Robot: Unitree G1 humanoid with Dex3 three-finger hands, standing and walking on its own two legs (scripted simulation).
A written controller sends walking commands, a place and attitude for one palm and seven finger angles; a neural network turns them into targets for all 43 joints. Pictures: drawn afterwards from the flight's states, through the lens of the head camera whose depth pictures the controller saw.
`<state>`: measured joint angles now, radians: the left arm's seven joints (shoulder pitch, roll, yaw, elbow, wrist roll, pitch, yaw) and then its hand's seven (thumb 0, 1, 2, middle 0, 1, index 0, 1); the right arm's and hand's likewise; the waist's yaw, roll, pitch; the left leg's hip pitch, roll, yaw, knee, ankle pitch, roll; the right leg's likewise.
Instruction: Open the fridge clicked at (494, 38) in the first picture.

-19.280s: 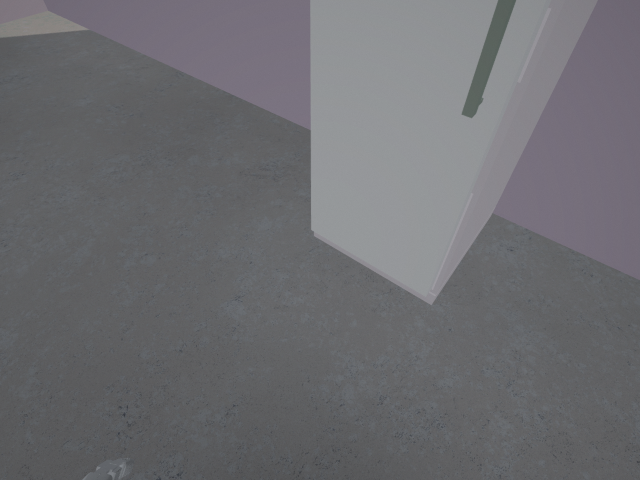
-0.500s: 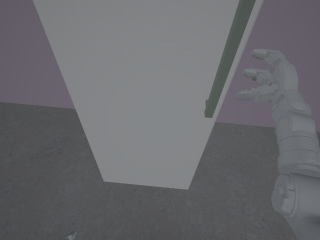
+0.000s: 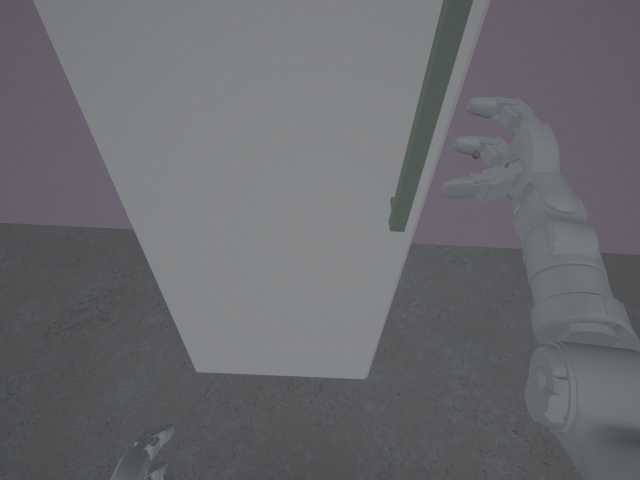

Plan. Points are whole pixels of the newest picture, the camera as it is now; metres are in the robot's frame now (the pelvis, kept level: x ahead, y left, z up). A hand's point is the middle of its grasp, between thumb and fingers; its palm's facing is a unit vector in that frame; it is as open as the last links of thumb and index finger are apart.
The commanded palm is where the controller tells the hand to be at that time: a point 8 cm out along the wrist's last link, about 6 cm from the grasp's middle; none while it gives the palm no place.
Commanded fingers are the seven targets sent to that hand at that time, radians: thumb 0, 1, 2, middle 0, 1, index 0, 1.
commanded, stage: move the hooked fingers beside the handle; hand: right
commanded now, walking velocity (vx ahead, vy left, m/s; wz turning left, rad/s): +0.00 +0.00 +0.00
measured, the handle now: (425, 97) +0.52 -0.06 +0.25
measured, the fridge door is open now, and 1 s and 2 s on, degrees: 0 0 0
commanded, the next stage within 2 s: feel for the door with the fingertips in 0.08 s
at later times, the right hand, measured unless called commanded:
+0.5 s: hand (453, 156) +0.45 -0.10 +0.21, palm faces -0.07 +1.00 +0.02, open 14.0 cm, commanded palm +0.43 -0.16 +0.21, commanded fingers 0.00 0.50 -0.30 0.30 1.20 0.30 1.20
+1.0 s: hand (457, 147) +0.47 -0.11 +0.21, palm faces -0.06 +1.00 +0.02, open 14.0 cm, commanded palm +0.46 -0.16 +0.21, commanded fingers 0.00 0.50 -0.30 0.30 1.20 0.30 1.20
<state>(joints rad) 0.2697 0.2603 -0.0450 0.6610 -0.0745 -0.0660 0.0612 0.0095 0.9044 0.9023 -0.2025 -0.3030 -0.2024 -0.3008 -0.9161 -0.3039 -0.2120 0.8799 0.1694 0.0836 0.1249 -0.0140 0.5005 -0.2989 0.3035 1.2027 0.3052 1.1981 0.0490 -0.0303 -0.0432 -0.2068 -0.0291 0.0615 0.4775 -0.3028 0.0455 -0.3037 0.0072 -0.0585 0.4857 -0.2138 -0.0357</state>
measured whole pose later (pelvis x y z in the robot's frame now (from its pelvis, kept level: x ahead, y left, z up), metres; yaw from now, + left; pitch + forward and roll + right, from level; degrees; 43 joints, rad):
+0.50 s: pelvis +0.00 +0.00 +0.00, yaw +1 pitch +2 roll +0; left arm 0.33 0.27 -0.03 0.70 -0.07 -0.08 0.05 0.01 0.90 0.90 -0.20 -0.30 -0.20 -0.30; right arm -0.90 -0.25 -0.18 0.83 0.17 0.07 0.09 -0.01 0.50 -0.30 0.30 1.20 0.30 1.20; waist 0.06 -0.03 -0.04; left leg -0.22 -0.03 0.05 0.48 -0.29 0.04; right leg -0.31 0.00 -0.07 0.48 -0.21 -0.04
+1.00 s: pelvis +0.00 +0.00 +0.00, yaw +0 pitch +4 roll +0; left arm 0.36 0.28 -0.03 0.71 -0.06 -0.10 0.05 0.01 0.90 0.90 -0.20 -0.30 -0.20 -0.30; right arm -1.03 -0.31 -0.20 1.04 0.16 0.00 0.11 -0.01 0.50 -0.30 0.30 1.20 0.30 1.20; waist 0.07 -0.03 -0.04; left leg -0.26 -0.04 0.07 0.50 -0.30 0.05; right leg -0.36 0.00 -0.05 0.51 -0.21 -0.03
